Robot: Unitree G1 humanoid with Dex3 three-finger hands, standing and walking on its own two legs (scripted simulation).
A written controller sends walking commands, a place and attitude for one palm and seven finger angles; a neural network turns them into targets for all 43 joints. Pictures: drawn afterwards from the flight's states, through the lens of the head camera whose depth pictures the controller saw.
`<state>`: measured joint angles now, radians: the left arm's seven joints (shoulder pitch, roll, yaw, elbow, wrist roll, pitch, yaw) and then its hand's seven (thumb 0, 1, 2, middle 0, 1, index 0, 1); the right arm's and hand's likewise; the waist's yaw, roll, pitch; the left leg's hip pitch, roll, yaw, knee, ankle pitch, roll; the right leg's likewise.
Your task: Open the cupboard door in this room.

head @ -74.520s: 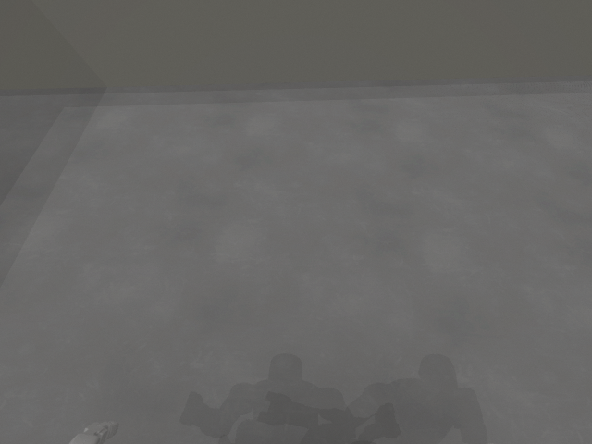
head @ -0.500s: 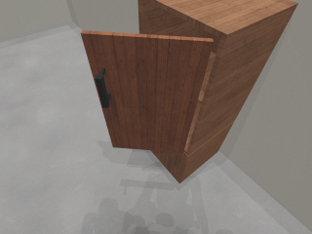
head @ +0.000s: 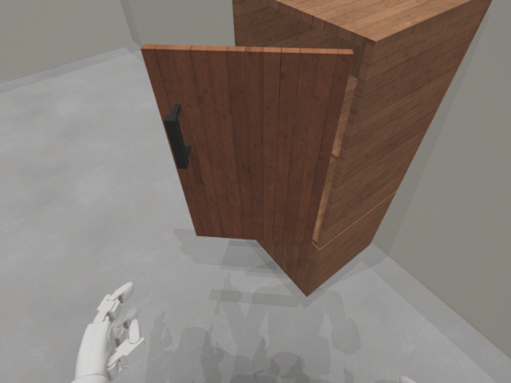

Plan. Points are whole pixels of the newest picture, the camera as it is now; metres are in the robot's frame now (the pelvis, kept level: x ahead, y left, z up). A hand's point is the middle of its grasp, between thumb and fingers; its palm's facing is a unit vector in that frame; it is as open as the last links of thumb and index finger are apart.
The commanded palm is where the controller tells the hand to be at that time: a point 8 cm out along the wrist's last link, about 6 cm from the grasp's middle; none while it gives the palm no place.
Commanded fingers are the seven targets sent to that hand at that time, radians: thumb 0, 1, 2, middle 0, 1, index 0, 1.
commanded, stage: raise the hand with hooked fingers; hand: left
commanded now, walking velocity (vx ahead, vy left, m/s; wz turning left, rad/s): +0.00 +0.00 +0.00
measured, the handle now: (180, 137) +0.56 +0.18 +0.07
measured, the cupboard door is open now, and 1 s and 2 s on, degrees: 47 47 47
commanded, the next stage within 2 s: move the hooked fingers beside the handle in 1.92 s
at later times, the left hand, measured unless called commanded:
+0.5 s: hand (129, 337) +0.19 +0.20 -0.01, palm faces -0.08 -1.00 -0.05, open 10.1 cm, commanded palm +0.17 +0.26 +0.00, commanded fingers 0.00 0.08 0.55 -0.26 -0.82 -0.26 -0.82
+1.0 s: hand (91, 296) +0.23 +0.25 +0.04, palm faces -0.02 -1.00 -0.06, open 13.0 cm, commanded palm +0.21 +0.30 +0.05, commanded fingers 0.00 -0.50 0.30 -0.30 -1.20 -0.30 -1.20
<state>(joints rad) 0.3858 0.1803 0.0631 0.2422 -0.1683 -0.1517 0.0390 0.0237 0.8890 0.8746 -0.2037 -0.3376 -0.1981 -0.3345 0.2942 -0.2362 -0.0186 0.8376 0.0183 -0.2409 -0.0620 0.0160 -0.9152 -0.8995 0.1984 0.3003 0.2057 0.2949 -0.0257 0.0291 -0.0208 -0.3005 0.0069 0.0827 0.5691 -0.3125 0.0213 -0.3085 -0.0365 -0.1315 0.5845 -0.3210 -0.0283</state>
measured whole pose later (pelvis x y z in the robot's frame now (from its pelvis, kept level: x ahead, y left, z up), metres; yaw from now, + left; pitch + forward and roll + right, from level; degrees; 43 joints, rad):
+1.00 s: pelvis -0.02 +0.01 -0.03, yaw +0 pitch +7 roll -2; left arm 0.15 0.35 0.31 0.18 -0.33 -0.28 -0.41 -0.01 -0.27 0.40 -0.29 -1.06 -0.28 -1.06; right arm 0.25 -0.28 0.03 0.58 0.04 -0.27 -0.08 0.02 -0.90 -0.90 0.20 0.30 0.21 0.30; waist 0.01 0.02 -0.05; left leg -0.54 0.03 0.06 0.84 -0.41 0.04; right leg -0.52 -0.03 -0.14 0.78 -0.38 -0.02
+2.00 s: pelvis -0.02 +0.00 -0.01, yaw -1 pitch +4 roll -1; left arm -0.10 0.44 0.43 0.44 -0.34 -0.18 -0.54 -0.02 -0.49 0.30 -0.30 -1.20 -0.30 -1.20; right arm 0.27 -0.28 0.06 0.61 0.05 -0.23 -0.10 0.01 -0.90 -0.90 0.20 0.30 0.21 0.30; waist 0.01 0.04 -0.03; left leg -0.40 0.03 0.07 0.67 -0.34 0.02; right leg -0.39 -0.02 -0.12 0.64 -0.32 -0.03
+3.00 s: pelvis -0.02 +0.01 -0.02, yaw -2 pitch +11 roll -1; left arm -0.66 0.55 0.41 1.00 -0.21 -0.30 -0.49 -0.02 -0.49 0.30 -0.30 -1.20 -0.30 -1.20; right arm 0.36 -0.30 0.04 0.63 0.04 -0.07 -0.07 0.01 -0.90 -0.90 0.20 0.30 0.21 0.30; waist -0.08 0.01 -0.05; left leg -0.58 0.04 0.09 0.75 -0.37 0.04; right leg -0.57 -0.01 -0.10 0.70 -0.32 -0.02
